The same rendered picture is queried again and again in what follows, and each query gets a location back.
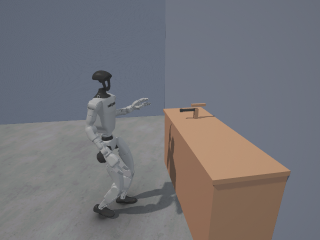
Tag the right robot thigh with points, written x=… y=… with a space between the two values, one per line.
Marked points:
x=117 y=178

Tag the robot head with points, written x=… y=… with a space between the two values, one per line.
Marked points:
x=102 y=76

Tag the robot right hand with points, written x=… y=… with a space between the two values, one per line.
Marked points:
x=112 y=160

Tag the right robot forearm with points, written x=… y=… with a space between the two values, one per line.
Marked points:
x=95 y=138

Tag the counter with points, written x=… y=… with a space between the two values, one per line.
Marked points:
x=227 y=187

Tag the robot right upper arm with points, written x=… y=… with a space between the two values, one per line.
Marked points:
x=93 y=107

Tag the left robot forearm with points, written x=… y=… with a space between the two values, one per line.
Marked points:
x=123 y=111

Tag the robot left hand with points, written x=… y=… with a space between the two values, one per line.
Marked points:
x=137 y=104

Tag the tap lever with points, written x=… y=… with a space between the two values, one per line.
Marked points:
x=187 y=110

